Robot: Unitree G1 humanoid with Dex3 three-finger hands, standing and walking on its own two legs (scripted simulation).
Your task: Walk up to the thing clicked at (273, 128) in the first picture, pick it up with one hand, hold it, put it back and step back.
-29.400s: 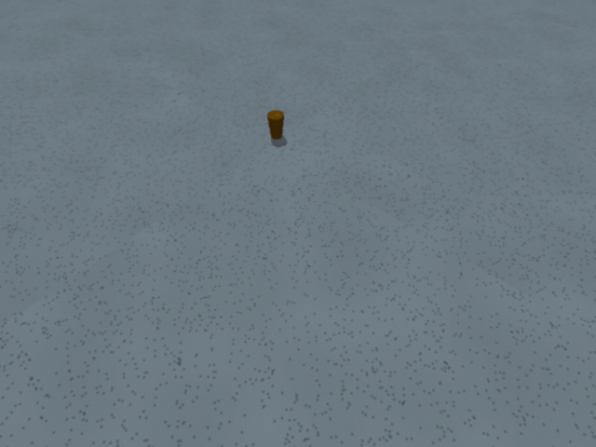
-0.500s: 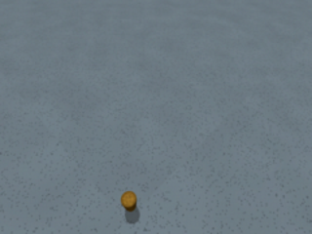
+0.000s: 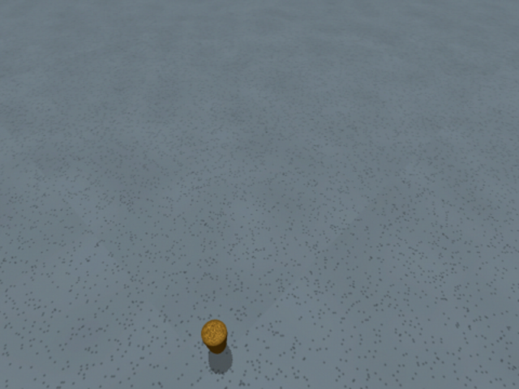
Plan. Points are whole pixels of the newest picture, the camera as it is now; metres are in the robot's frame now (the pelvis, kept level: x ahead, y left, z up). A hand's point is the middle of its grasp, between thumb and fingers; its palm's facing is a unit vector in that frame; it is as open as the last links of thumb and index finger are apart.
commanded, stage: stand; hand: left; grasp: from the side
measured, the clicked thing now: (216, 339) +0.42 +0.18 -0.71
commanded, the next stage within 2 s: step back in 1.16 s
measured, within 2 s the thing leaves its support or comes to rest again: neither
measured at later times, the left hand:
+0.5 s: hand out of the picture +0.08 +0.24 -0.16, palm faces -0.02 -0.94 -0.34, open 7.4 cm
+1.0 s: hand out of the picture +0.11 +0.24 -0.15, palm faces -0.02 -0.94 -0.34, open 7.4 cm
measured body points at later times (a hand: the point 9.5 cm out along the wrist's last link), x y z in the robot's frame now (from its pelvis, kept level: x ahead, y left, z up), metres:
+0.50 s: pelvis +0.02 +0.00 +0.00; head +0.02 -0.01 +0.45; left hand +0.08 +0.29 -0.13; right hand +0.08 -0.30 -0.14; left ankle +0.03 +0.12 -0.75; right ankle +0.02 -0.13 -0.75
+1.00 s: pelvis +0.03 +0.00 +0.00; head +0.04 -0.01 +0.45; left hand +0.11 +0.29 -0.13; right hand +0.11 -0.30 -0.13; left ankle +0.03 +0.12 -0.75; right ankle +0.02 -0.13 -0.75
